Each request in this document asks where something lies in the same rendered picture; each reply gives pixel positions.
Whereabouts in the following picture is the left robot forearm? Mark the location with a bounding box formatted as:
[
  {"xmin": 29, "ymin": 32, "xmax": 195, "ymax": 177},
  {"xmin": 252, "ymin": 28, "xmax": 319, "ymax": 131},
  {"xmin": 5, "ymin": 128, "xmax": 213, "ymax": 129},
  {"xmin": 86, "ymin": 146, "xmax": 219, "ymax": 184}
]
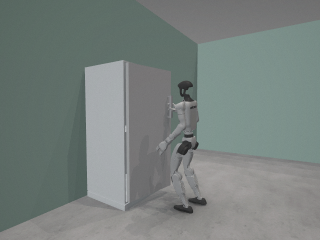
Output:
[{"xmin": 164, "ymin": 124, "xmax": 183, "ymax": 145}]

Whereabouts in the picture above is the robot left hand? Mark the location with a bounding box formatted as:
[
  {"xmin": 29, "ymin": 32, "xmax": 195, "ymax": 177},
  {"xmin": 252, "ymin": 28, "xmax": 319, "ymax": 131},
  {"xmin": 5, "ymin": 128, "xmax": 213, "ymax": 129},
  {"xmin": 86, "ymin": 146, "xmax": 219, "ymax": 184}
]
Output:
[{"xmin": 156, "ymin": 141, "xmax": 168, "ymax": 156}]

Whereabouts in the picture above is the fridge door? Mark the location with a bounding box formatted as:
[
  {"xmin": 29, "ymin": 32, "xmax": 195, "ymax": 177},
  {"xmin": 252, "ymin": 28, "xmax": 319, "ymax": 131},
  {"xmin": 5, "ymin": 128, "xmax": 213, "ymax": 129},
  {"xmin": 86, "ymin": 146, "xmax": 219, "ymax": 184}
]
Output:
[{"xmin": 125, "ymin": 62, "xmax": 171, "ymax": 203}]

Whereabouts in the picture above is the robot left foot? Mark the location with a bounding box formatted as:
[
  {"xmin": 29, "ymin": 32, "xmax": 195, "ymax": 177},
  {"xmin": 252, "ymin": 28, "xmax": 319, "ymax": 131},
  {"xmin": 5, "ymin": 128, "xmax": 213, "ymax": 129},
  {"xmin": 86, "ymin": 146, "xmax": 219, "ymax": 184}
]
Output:
[{"xmin": 174, "ymin": 204, "xmax": 193, "ymax": 214}]

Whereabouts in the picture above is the robot torso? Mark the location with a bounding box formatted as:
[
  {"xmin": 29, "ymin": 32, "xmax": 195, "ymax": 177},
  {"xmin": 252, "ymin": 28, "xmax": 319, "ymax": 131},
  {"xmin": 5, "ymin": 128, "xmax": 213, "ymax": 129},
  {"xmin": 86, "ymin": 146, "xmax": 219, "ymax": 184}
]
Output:
[{"xmin": 179, "ymin": 99, "xmax": 197, "ymax": 150}]

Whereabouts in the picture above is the left robot upper arm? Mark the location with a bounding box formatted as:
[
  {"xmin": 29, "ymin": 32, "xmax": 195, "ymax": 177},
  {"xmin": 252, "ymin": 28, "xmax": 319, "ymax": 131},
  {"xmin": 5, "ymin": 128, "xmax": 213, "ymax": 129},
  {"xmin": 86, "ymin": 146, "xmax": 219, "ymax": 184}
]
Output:
[{"xmin": 175, "ymin": 102, "xmax": 187, "ymax": 131}]

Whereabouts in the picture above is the handle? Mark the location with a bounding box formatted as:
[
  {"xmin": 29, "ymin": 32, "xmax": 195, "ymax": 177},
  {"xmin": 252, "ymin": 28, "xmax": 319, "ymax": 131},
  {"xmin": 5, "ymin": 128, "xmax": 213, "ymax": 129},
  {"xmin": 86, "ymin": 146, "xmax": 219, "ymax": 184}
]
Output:
[{"xmin": 167, "ymin": 95, "xmax": 173, "ymax": 118}]

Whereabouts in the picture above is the robot right hand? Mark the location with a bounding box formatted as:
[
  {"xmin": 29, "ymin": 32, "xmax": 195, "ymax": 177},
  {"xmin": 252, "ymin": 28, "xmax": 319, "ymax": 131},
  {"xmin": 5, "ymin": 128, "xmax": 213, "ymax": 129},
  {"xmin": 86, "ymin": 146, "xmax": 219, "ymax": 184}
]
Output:
[{"xmin": 167, "ymin": 103, "xmax": 177, "ymax": 113}]

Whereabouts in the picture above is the right robot upper arm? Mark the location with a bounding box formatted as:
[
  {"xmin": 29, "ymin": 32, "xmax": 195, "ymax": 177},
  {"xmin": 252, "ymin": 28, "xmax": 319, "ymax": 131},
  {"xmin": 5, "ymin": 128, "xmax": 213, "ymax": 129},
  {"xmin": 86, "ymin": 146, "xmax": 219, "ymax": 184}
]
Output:
[{"xmin": 194, "ymin": 100, "xmax": 199, "ymax": 122}]

